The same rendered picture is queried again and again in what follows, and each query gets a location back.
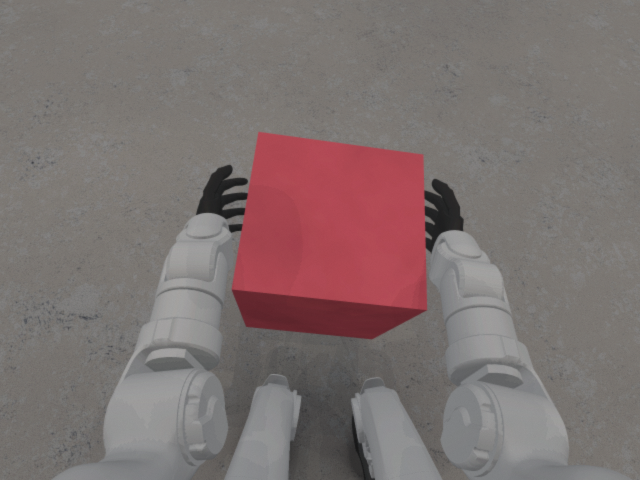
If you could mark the robot right upper arm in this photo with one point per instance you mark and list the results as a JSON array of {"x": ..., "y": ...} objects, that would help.
[{"x": 492, "y": 432}]

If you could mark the right robot thigh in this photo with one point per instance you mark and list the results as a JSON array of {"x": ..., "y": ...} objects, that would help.
[{"x": 383, "y": 425}]

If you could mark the left robot forearm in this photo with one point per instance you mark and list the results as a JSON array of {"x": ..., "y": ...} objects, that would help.
[{"x": 183, "y": 331}]

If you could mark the carton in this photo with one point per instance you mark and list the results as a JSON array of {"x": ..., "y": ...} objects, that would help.
[{"x": 333, "y": 238}]

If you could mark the robot right hand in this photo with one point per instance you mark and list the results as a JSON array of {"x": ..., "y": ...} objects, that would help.
[{"x": 448, "y": 215}]

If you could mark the robot left hand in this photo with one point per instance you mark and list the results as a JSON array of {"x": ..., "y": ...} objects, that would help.
[{"x": 213, "y": 202}]

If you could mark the robot right foot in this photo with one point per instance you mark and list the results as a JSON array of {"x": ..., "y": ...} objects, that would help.
[{"x": 359, "y": 450}]

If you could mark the robot left upper arm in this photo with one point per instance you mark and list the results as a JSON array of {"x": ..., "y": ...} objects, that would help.
[{"x": 160, "y": 426}]

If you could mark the right robot forearm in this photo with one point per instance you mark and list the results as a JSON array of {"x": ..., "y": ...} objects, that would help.
[{"x": 483, "y": 345}]

